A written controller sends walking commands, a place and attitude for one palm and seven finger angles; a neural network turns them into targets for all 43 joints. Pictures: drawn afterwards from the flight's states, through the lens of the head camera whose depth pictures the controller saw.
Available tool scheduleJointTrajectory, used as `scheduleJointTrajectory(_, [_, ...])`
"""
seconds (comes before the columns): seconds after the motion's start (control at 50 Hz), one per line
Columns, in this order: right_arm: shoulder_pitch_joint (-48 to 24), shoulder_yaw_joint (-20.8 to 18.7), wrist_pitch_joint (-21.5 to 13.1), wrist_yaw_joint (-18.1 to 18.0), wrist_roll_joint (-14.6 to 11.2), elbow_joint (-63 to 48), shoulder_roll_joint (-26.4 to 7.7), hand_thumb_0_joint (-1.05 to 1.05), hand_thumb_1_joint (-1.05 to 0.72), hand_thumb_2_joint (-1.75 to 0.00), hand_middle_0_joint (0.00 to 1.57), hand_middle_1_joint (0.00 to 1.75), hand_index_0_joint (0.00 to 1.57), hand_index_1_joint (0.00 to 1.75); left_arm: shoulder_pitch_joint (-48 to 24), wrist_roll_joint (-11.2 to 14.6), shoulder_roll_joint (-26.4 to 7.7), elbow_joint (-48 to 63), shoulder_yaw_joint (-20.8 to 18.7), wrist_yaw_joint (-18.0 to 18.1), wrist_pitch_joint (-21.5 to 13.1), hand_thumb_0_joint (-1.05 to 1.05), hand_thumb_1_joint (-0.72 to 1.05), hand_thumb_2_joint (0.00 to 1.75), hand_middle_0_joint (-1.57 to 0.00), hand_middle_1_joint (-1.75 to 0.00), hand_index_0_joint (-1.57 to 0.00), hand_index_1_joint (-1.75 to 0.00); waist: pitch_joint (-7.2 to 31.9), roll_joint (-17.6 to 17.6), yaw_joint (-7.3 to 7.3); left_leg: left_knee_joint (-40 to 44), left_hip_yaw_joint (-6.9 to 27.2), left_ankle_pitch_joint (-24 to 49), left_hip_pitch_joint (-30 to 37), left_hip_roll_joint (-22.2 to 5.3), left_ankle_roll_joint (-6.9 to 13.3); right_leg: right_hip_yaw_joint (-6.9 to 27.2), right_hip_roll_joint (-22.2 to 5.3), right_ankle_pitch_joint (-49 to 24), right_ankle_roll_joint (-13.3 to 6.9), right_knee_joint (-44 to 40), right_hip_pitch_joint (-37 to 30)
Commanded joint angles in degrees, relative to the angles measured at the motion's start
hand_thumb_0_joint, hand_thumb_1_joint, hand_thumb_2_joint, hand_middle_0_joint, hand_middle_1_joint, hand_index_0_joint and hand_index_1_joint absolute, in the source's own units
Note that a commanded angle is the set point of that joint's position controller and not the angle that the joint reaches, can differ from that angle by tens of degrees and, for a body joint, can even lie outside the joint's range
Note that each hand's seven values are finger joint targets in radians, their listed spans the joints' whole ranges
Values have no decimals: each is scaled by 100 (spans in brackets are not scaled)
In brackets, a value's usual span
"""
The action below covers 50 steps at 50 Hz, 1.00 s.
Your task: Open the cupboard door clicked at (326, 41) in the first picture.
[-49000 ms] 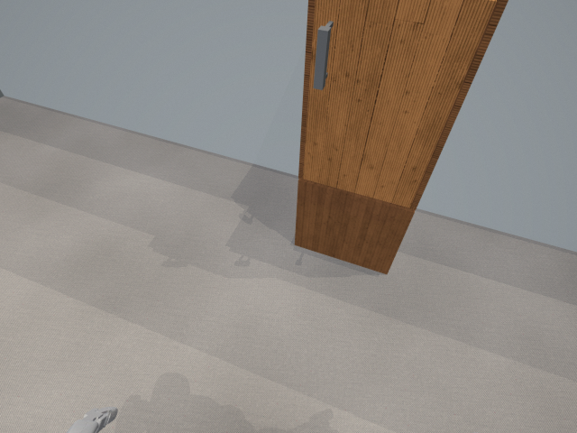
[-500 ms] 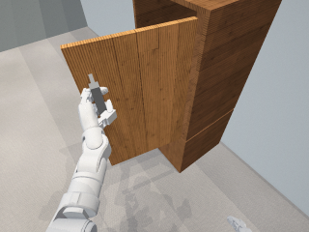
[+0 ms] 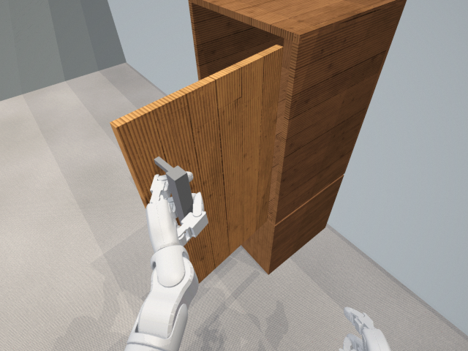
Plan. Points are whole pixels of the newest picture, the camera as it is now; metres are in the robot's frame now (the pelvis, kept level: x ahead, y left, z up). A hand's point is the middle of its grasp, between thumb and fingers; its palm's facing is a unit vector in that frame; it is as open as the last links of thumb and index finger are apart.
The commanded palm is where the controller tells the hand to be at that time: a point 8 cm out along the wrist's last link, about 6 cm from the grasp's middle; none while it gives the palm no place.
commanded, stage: open thumb and fingers to let go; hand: left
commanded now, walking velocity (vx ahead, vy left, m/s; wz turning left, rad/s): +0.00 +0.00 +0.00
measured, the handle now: (175, 194) +0.35 +0.12 +0.10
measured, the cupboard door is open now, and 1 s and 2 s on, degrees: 97 96 97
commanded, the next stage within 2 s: slide the hand sideways off the handle in 0.88 s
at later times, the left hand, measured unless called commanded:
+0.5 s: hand (196, 207) +0.32 +0.08 +0.11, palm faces +0.37 -0.93 +0.00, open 11.1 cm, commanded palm +0.27 +0.12 +0.10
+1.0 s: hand (198, 209) +0.32 +0.08 +0.11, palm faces +0.38 -0.93 -0.01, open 14.9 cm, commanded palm +0.28 +0.12 +0.10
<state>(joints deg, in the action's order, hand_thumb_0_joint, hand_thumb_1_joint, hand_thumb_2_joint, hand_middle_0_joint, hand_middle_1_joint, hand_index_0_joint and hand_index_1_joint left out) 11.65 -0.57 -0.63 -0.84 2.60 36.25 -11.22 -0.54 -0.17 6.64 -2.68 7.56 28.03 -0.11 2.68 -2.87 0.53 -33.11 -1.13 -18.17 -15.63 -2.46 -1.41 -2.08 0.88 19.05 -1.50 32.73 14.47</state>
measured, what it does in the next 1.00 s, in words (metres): stands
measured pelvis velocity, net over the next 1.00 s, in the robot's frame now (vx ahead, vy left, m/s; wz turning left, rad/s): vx -0.02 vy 0.00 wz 0.04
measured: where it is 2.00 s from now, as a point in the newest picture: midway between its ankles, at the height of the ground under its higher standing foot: outside the picture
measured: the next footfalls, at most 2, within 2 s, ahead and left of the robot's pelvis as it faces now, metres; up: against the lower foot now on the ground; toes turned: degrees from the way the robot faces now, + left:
none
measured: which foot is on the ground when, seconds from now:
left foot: down 0.00-1.00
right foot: down 0.00-1.00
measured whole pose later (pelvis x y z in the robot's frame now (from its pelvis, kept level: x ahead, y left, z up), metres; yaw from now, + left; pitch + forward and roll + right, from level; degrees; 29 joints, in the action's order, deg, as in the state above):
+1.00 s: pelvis -0.02 +0.00 +0.00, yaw +2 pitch +0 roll +0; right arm 8.0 0.7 3.1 -2.1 3.0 38.9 -9.5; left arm -11.8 -3.0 7.4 -10.9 10.0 33.3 3.4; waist 1.4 -2.3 -1.1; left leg -35.5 1.1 -17.2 -18.3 -1.4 -1.1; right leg -4.2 -0.2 18.6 -1.3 34.5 15.9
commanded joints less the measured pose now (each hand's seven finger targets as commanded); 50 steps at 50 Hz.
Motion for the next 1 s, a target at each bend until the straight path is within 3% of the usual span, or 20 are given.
scheduleJointTrajectory(0.0, [-892, -97, -139, -25, 77, -768, -385, 0, -90, -90, 20, 30, 20, 30, -2150, -529, -41, 1418, 73, 538, -149, 0, 90, 90, -40, -135, -40, -135, 781, 729, -113, 57, -67, 1288, 478, 219, 225, 60, -182, -1259, 62, -735, 50])
scheduleJointTrajectory(0.04, [-921, -68, -44, -48, 95, -689, -326, 0, -90, -90, 20, 30, 20, 30, -2556, -667, 34, 1210, 130, 669, -58, 0, 90, 90, -40, -135, -40, -135, 874, 619, -80, 7, -27, 1327, 509, 243, 224, 41, -182, -1313, 33, -637, 106])
scheduleJointTrajectory(0.08, [-953, -64, 55, -63, 74, -669, -295, 0, -90, -90, 20, 30, 20, 30, -2440, -596, 143, 1086, 192, 665, 14, 0, 76, 84, -39, -134, -39, -134, 1001, 716, -98, -2, -9, 1456, 562, 242, 212, 12, -171, -1566, 28, -608, -18])
scheduleJointTrajectory(0.16, [-977, -36, 168, -94, 59, -753, -247, 0, -90, -90, 20, 30, 20, 30, -2399, -438, 297, 1250, 342, 460, 46, 0, 48, 72, -37, -130, -37, -130, 1412, 539, -132, -11, -2, 1841, 634, 250, 186, -76, -156, -2225, 12, -319, -246])
scheduleJointTrajectory(0.28, [-984, -5, 317, -105, 30, -794, -260, 0, -90, -90, 20, 30, 20, 30, -2300, -475, 355, 902, 398, 323, 182, 0, 6, 54, -34, -126, -34, -126, 1101, 704, -121, 4, 68, 1860, 510, 211, 178, -112, -148, -2181, -4, -326, -151])
scheduleJointTrajectory(0.44, [-1017, -2, 303, -108, 17, -863, -251, 0, -90, -90, 20, 30, 20, 30, -2172, -398, 349, 1127, 342, 337, 170, 0, -50, 30, -30, -120, -30, -120, 1257, 693, -228, 45, 73, 1801, 481, 208, 170, -118, -132, -2022, -28, -296, -250])
scheduleJointTrajectory(0.48, [-1009, -18, 311, -106, 16, -824, -269, 0, -90, -90, 20, 30, 20, 30, -2210, -464, 310, 1098, 337, 383, 171, 0, -50, 30, -30, -120, -30, -120, 1202, 748, -221, 33, 74, 1806, 466, 197, 164, -99, -142, -1983, -34, -330, -239])
scheduleJointTrajectory(0.54, [-996, -36, 246, -51, 18, -854, -259, 0, -90, -90, 20, 30, 20, 30, -2166, -522, 496, 1283, 517, 472, 139, 0, -50, 30, -27, -105, -27, -105, 1295, 581, -214, 13, 68, 1796, 495, 187, 164, -136, -121, -1905, -51, -249, -179])
scheduleJointTrajectory(0.64, [-1063, -24, 201, -103, 16, -735, -284, 0, -90, -90, 20, 30, 20, 30, -2644, -514, 350, 1044, 430, 551, 82, 0, -50, 30, -23, -80, -23, -80, 967, 670, -118, 7, 85, 1306, 390, 220, 185, -56, -146, -1239, -30, -479, 58])
scheduleJointTrajectory(0.68, [-1057, -34, 175, -131, 31, -684, -296, 0, -90, -90, 20, 30, 20, 30, -2645, -513, 235, 883, 303, 586, 67, 0, -50, 30, -22, -70, -22, -70, 970, 833, -146, 10, 90, 1246, 381, 222, 190, -33, -150, -1113, -18, -565, 64])
scheduleJointTrajectory(0.72, [-1094, -23, 155, -136, 35, -680, -278, 0, -90, -90, 20, 30, 20, 30, -2808, -503, 344, 839, 371, 602, 44, 0, -50, 30, -20, -60, -20, -60, 993, 646, -128, 15, 68, 1171, 391, 245, 194, -15, -163, -1022, -17, -566, 107])
scheduleJointTrajectory(0.84, [-1044, -31, 135, -141, 45, -623, -277, 0, -90, -90, 20, 30, 20, 30, -2996, -484, 311, 491, 272, 602, -7, 0, -50, 30, -15, -30, -15, -30, 1075, 641, -140, 62, 61, 1131, 372, 255, 187, -32, -149, -980, -18, -566, 105])
scheduleJointTrajectory(0.9, [-1064, -19, 121, -161, 29, -582, -275, 0, -90, -90, 20, 30, 20, 30, -3205, -485, 342, 320, 286, 606, -14, 0, -50, 30, -15, -30, -15, -30, 888, 768, -70, 72, 93, 945, 340, 245, 188, -18, -160, -680, -3, -663, 251])
scheduleJointTrajectory(0.96, [-1070, -19, 105, -162, 37, -563, -270, 0, -90, -90, 20, 30, 20, 30, -3327, -474, 349, 262, 266, 613, -28, 0, -50, 30, -15, -30, -15, -30, 966, 690, -87, 78, 89, 960, 362, 252, 190, -28, -149, -707, -12, -621, 267])
scheduleJointTrajectory(0.98, [-637, 21, 149, -130, 39, -420, -460, 0, -90, -90, 20, 30, 20, 30, -3084, -863, -2, 67, 1279, -517, -272, 0, -50, 30, -15, -30, -15, -30, 704, 1208, 270, 172, 159, 1149, 406, 274, 276, 97, -133, -1276, -5, -417, 344])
